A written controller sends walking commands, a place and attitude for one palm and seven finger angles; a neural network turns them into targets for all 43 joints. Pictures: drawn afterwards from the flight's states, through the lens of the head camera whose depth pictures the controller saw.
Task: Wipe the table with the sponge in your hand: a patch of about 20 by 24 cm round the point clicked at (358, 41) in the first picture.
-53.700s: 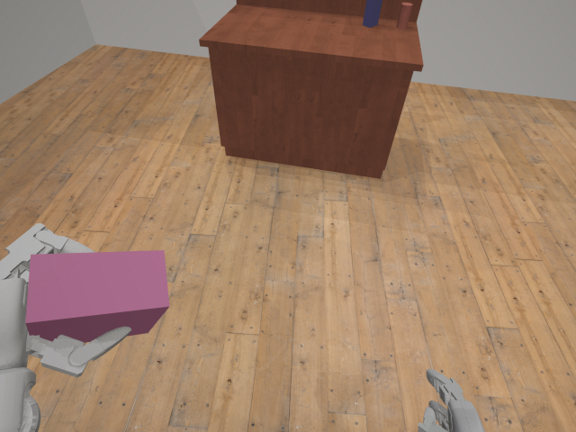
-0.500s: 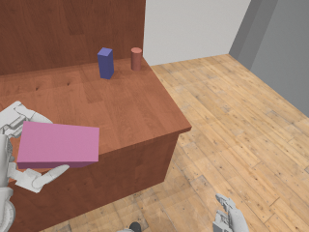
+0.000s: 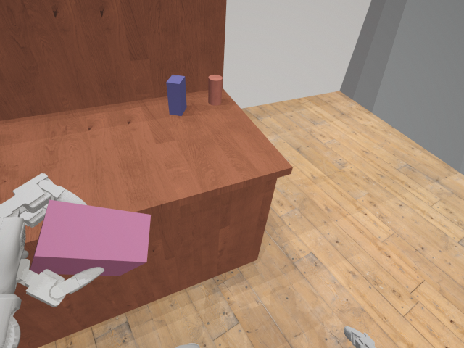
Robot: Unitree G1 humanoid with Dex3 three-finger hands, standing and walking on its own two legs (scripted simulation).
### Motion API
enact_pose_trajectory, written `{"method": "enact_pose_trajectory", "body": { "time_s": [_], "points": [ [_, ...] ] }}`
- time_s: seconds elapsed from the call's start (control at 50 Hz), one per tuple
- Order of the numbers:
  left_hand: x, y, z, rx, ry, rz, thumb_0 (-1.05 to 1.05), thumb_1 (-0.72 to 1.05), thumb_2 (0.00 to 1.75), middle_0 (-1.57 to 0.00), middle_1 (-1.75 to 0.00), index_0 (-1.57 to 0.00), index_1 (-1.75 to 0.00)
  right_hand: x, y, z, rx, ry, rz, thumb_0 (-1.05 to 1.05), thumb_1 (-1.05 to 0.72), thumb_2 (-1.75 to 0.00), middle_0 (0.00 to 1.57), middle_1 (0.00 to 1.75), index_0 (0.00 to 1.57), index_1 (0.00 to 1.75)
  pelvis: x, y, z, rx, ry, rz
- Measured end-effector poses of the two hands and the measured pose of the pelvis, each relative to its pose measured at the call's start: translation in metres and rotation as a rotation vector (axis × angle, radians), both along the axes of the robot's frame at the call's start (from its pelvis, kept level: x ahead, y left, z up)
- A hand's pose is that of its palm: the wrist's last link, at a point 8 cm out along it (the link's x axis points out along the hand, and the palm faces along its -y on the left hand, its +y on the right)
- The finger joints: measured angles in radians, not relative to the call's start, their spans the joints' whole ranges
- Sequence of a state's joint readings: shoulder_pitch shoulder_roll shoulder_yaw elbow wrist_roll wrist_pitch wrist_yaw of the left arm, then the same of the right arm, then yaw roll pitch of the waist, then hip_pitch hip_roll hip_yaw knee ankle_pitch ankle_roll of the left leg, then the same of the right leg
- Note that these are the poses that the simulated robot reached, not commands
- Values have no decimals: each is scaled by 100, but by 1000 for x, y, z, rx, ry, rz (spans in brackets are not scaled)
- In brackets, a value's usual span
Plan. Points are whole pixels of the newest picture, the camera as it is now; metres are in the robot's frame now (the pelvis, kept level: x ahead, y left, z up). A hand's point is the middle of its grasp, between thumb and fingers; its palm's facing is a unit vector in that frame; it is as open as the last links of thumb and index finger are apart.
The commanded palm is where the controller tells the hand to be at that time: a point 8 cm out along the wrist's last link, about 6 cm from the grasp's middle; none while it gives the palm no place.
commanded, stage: stop stepping back and stand still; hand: left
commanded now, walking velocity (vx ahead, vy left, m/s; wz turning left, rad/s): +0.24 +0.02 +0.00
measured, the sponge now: (105, 245) +0.22 +0.19 +0.14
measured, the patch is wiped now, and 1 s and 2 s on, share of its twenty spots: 0.95 0.95 0.95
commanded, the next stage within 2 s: stand and wait in 1.10 s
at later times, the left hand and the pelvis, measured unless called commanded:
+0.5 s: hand (15, 314) +0.12 +0.24 +0.17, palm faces +0.42 -0.82 -0.39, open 10.4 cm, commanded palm +0.06 +0.28 +0.20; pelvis -0.09 -0.01 -0.01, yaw +3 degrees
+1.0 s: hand out of the picture +0.08 +0.22 +0.17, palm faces +0.42 -0.84 -0.35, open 10.4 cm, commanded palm +0.03 +0.27 +0.20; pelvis -0.11 -0.03 +0.01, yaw +5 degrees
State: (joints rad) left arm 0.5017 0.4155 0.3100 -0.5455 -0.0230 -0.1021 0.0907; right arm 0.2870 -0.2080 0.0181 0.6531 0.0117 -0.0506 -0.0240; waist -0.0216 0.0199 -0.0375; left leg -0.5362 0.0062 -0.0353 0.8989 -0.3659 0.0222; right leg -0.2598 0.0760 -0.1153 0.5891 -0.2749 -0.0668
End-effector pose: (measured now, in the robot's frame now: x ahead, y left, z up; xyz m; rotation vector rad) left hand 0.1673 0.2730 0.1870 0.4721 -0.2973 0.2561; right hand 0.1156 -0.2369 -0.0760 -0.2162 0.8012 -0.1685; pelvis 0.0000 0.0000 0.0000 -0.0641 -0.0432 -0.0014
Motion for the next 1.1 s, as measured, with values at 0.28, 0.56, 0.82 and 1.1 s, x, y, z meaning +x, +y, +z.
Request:
{"method": "enact_pose_trajectory", "body": {
  "time_s": [0.28,0.56,0.82,1.1],
  "points": [
    [-55,19,-2,-18,-62,48,-2,-54,105,-71,-132,-73,-132,-28,16,20,5,-204,-13,1,-90,-90,20,30,20,30,-64,11,-9,97,25,-8],
    [-102,-7,-4,-55,-31,92,-1,-54,105,-71,-132,-73,-132,-77,-6,-18,41,14,50,1,-90,-90,21,30,20,31,-96,-14,-7,34,10,46],
    [-113,-3,12,35,0,146,-1,-54,105,-71,-132,-73,-132,-75,-19,4,35,-128,20,1,-90,-90,20,30,20,30,-105,-22,2,79,17,57],
    [-127,-12,6,-30,11,160,-1,-54,105,-71,-132,-73,-132,-57,-10,10,4,-92,76,1,-90,-90,20,30,20,30,-106,-23,7,73,11,86]
  ]
}}
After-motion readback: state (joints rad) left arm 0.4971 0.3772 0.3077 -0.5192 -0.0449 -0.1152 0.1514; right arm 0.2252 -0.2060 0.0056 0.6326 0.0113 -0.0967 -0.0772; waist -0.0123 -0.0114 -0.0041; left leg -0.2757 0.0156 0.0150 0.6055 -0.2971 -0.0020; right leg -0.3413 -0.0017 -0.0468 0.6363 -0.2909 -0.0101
